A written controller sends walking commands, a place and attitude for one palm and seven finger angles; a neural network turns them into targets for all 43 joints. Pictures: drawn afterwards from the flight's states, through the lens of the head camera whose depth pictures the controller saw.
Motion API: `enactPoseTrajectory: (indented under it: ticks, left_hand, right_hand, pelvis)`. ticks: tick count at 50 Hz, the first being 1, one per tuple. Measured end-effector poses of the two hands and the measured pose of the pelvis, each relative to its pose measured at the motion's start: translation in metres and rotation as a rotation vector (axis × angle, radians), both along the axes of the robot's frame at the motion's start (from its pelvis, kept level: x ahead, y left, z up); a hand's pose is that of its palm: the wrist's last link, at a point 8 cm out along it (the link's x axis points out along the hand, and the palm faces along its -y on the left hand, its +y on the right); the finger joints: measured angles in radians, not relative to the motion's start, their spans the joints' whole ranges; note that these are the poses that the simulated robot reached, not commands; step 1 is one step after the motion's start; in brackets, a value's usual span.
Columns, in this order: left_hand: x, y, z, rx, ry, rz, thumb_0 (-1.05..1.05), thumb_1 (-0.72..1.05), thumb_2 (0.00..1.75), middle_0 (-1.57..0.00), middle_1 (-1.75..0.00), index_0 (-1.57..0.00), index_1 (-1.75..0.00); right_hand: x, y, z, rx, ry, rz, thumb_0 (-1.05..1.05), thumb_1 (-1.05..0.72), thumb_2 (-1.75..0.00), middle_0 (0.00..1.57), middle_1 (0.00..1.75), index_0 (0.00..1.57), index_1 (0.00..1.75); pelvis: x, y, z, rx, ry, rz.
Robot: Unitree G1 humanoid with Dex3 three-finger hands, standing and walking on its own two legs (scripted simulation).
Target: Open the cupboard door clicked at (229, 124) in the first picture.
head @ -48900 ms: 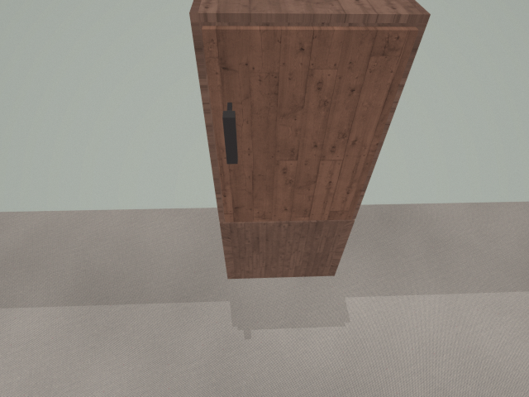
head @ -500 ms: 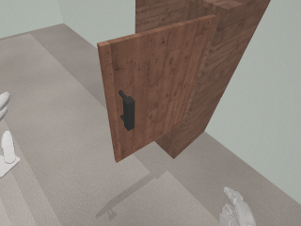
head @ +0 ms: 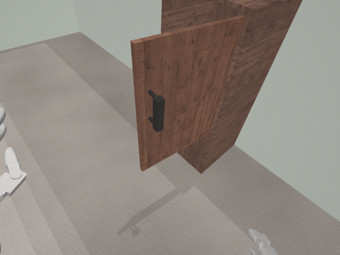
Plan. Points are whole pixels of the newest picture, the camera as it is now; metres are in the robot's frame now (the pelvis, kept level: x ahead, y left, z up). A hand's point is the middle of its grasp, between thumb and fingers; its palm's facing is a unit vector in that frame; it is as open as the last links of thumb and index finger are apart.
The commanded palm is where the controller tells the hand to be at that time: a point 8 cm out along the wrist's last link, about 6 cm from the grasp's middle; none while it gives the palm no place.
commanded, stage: stop stepping back and stand still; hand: left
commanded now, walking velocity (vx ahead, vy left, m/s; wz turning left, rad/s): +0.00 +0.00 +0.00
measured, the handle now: (154, 110) +0.53 +0.08 +0.03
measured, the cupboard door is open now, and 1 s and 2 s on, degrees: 83 83 83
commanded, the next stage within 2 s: let the arm hang, fingers relaxed in 0.30 s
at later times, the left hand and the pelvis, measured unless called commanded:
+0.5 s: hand (50, 211) +0.20 +0.27 +0.03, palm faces +0.24 -0.86 -0.44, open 7.4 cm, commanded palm none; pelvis -0.02 +0.00 +0.00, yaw +3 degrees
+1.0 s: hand out of the picture -0.10 +0.15 -0.17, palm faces +0.09 -0.97 -0.21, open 7.3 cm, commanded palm none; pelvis +0.00 -0.02 +0.00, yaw +4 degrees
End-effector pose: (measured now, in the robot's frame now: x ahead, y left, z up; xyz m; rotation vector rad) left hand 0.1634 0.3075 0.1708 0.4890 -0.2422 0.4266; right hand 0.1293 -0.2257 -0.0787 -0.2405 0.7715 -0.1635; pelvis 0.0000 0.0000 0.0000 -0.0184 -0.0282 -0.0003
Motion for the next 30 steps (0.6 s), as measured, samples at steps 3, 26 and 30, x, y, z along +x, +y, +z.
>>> enactPoseTrajectory:
  ticks: [3, 26, 30]
  left_hand:
    - [-0.004, -0.005, 0.004, 0.037, 0.013, -0.04, 0.02, 0.89, 0.9, -0.21, -0.3, -0.21, -0.3]
    - [-0.002, -0.005, -0.147, -0.195, 0.606, -0.001, 0.01, 0.9, 0.9, -0.2, -0.3, -0.2, -0.3]
    - [-0.046, -0.038, -0.254, -0.361, 1.073, 0.007, 0.01, 0.91, 0.9, -0.2, -0.3, -0.2, -0.3]
  right_hand:
    - [0.001, 0.01, 0.006, 0.021, -0.05, 0.017, 0.01, -0.9, -0.9, 0.2, 0.3, 0.2, 0.3]
    - [0.009, -0.025, -0.019, -0.003, 0.084, 0.086, 0.01, -0.9, -0.9, 0.2, 0.3, 0.2, 0.3]
    - [-0.02, -0.038, -0.032, -0.01, 0.2, 0.033, 0.0, -0.9, -0.9, 0.2, 0.3, 0.2, 0.3]
  pelvis:
    - [-0.007, 0.0, 0.001, 0.006, 0.003, 0.005]
    - [-0.021, 0.0, -0.005, -0.014, 0.025, 0.045]
    - [-0.022, -0.003, -0.007, 0.0, 0.017, 0.039]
